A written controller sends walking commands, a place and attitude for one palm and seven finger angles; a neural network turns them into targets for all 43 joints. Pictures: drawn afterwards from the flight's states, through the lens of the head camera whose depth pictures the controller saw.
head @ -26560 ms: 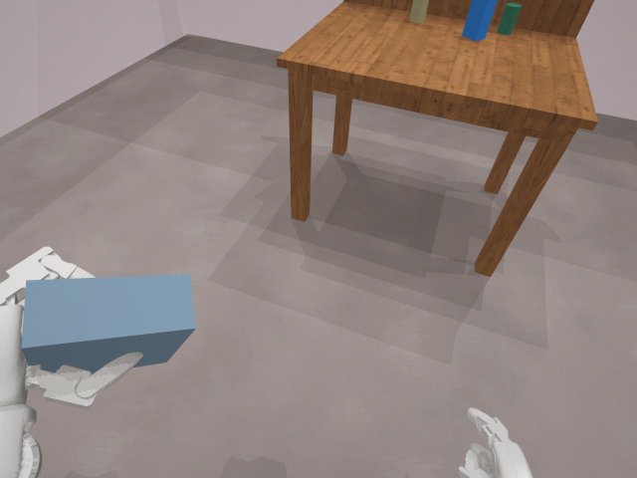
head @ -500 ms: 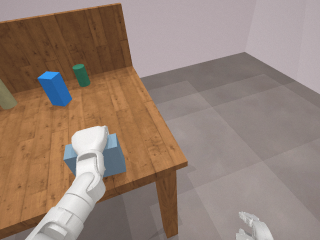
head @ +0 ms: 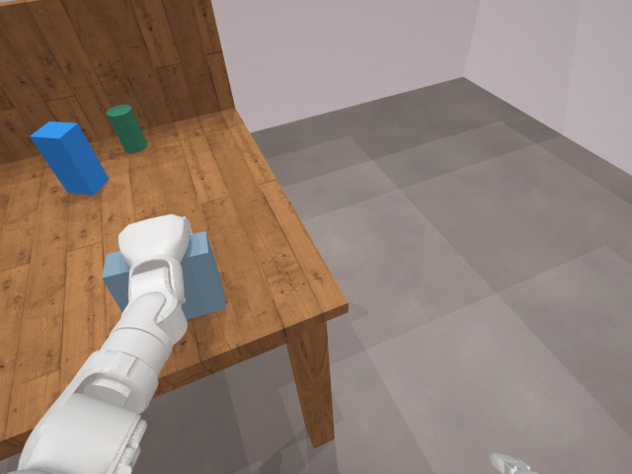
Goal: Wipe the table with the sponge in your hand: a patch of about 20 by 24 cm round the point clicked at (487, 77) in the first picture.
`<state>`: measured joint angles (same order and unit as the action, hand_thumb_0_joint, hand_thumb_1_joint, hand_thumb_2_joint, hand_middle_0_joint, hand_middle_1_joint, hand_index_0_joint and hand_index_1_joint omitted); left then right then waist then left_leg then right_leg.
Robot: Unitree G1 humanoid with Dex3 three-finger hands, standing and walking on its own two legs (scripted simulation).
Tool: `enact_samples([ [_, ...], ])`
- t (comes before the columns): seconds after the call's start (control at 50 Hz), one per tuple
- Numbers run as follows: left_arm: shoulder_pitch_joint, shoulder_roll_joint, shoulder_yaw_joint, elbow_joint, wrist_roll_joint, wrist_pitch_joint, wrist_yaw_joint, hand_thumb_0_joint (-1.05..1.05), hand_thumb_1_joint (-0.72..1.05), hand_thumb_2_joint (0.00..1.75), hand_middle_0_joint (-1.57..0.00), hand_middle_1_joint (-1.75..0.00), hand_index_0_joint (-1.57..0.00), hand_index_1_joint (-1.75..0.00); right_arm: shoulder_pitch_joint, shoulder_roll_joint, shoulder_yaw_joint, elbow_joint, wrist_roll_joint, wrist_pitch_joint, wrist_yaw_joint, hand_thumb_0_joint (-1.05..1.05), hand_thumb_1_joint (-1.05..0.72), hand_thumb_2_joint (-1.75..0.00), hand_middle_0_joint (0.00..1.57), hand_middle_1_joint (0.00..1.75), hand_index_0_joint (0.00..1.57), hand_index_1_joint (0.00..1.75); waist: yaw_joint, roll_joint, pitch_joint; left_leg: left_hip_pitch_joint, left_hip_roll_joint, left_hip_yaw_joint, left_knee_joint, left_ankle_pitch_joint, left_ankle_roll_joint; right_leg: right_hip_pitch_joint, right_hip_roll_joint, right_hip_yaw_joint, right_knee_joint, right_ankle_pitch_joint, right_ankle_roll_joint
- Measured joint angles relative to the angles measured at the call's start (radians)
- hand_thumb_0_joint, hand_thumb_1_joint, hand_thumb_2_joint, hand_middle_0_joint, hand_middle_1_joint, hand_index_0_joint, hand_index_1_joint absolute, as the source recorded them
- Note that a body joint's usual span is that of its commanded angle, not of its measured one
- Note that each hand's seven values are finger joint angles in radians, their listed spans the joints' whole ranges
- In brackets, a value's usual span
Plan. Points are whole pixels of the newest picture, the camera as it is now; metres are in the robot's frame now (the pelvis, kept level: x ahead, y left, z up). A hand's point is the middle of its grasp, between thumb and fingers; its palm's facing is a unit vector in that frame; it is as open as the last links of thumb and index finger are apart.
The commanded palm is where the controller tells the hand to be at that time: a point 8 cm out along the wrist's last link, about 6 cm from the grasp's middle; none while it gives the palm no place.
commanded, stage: wipe forward along the third lane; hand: left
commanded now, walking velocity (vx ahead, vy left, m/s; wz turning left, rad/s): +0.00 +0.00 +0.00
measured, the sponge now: (174, 292) +0.37 +0.25 +0.01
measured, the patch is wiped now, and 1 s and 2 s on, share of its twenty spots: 0.95 1.00 1.00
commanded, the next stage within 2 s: wipe back along the third lane in 1.06 s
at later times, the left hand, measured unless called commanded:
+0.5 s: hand (167, 241) +0.43 +0.26 +0.06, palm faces -0.09 +0.00 -1.00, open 9.3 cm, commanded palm +0.42 +0.26 +0.09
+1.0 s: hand (162, 218) +0.48 +0.29 +0.06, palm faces -0.11 +0.01 -0.99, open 9.3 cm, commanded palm +0.48 +0.28 +0.09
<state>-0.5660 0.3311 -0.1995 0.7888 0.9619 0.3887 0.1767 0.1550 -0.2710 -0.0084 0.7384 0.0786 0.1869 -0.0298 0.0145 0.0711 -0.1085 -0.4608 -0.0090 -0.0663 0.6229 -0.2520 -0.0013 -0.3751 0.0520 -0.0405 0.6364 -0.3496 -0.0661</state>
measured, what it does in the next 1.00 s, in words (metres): stands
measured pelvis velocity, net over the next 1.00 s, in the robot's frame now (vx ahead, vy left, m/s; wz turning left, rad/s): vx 0.00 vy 0.02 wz -0.04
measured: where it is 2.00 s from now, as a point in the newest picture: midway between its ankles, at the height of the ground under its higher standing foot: outside the picture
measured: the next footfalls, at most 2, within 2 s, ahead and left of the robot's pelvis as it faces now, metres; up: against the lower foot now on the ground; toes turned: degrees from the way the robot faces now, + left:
none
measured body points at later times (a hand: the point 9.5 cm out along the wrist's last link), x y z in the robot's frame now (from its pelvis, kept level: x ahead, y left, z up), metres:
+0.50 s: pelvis -0.01 +0.00 -0.01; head +0.02 -0.02 +0.44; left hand +0.43 +0.26 +0.12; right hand +0.06 -0.27 -0.15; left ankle +0.04 +0.14 -0.72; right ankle -0.02 -0.08 -0.72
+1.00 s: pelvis +0.00 +0.02 -0.01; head +0.07 +0.02 +0.43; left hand +0.48 +0.28 +0.12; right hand +0.03 -0.25 -0.14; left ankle +0.04 +0.14 -0.72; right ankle -0.02 -0.08 -0.72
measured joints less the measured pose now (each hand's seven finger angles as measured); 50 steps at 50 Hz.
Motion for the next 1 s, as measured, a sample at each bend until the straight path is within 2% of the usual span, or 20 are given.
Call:
enact_samples([
  [0.18, -0.103, 0.049, 0.046, 0.144, 0.006, -0.060, 0.019, 0.01, -0.55, 1.17, -0.83, -1.40, -0.88, -1.36, 0.033, -0.001, -0.002, 0.009, 0.000, -0.007, 0.000, 0.01, -0.91, -0.90, 0.20, 0.29, 0.20, 0.30, -0.034, -0.005, -0.003, -0.060, 0.011, -0.001, 0.026, 0.000, 0.006, -0.060, 0.012, -0.002, 0.021, 0.006, -0.007],
  [0.42, -0.195, 0.108, 0.097, 0.278, 0.016, -0.106, 0.041, 0.01, -0.55, 1.18, -0.84, -1.40, -0.87, -1.37, 0.081, -0.003, -0.003, 0.019, -0.002, -0.019, 0.012, 0.01, -0.91, -0.90, 0.20, 0.29, 0.20, 0.30, -0.072, -0.009, -0.014, -0.124, 0.024, 0.001, 0.051, -0.006, 0.016, -0.120, 0.026, 0.001, 0.031, 0.014, -0.009],
  [0.7, -0.294, 0.170, 0.128, 0.378, 0.042, -0.131, 0.036, 0.01, -0.55, 1.18, -0.84, -1.40, -0.87, -1.38, 0.106, -0.005, -0.002, 0.017, -0.007, -0.034, 0.025, 0.01, -0.91, -0.90, 0.20, 0.29, 0.20, 0.30, -0.105, -0.012, -0.020, -0.187, 0.031, 0.002, 0.077, -0.015, 0.009, -0.174, 0.033, 0.004, 0.033, 0.017, -0.001],
  [1.0, -0.404, 0.191, 0.126, 0.465, 0.066, -0.119, 0.038, 0.02, -0.55, 1.18, -0.84, -1.40, -0.87, -1.38, 0.121, 0.004, -0.001, 0.023, -0.015, -0.044, 0.039, 0.00, -0.91, -0.90, 0.20, 0.29, 0.20, 0.30, -0.124, -0.014, -0.027, -0.245, 0.023, 0.012, 0.102, -0.027, 0.005, -0.221, 0.023, 0.014, 0.036, 0.013, 0.024],
])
